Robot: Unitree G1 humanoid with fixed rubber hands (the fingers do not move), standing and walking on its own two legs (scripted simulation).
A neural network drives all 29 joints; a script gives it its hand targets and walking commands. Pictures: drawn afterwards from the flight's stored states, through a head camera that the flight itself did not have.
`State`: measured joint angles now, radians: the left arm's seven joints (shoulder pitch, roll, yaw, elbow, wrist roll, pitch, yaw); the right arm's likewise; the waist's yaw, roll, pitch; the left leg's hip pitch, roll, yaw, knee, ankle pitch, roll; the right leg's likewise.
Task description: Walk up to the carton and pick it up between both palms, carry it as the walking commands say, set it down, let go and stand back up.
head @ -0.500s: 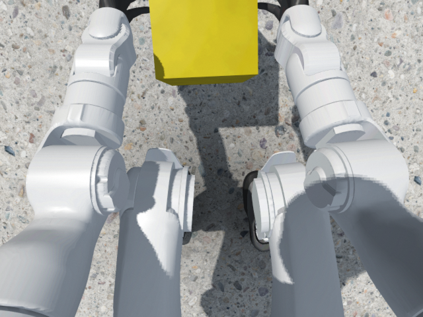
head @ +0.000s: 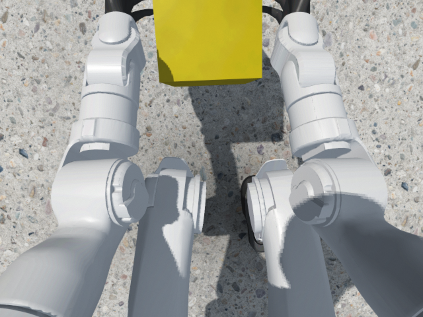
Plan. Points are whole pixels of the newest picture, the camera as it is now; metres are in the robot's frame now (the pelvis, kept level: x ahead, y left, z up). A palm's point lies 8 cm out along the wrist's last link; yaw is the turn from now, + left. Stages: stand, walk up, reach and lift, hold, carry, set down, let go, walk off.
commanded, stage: reach and lift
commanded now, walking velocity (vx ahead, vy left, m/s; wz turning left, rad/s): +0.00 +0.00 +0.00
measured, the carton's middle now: (208, 36) +0.53 +0.04 -0.21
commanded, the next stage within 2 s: none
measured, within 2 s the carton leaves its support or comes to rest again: neither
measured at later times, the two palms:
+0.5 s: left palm (107, 7) +0.51 +0.16 -0.06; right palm (312, 4) +0.53 -0.07 -0.05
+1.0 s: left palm out of the picture +0.49 +0.16 +0.01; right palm out of the picture +0.51 -0.08 +0.02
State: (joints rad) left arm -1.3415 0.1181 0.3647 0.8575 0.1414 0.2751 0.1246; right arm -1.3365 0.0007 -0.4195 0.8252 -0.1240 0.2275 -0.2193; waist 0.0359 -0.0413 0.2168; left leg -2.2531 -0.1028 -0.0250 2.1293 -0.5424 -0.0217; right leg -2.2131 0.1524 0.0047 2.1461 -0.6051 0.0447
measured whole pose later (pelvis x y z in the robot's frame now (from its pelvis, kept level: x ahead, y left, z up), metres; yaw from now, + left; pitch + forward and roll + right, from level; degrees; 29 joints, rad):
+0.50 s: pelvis +0.00 +0.01 +0.05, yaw +0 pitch +41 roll -2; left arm -1.23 0.03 0.41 0.79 0.19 0.29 0.17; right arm -1.23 0.06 -0.46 0.76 -0.19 0.25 -0.22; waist 0.03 -0.03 0.07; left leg -2.16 -0.13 -0.04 1.98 -0.52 -0.02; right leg -2.11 0.16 0.03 1.99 -0.59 0.06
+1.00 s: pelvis +0.00 +0.00 +0.09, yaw +0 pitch +39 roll -1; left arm -1.12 -0.04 0.45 0.74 0.24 0.31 0.17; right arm -1.12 0.12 -0.48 0.72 -0.23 0.26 -0.22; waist 0.02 -0.03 -0.02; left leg -2.01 -0.14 -0.06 1.83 -0.51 -0.03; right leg -1.97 0.18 0.06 1.85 -0.56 0.05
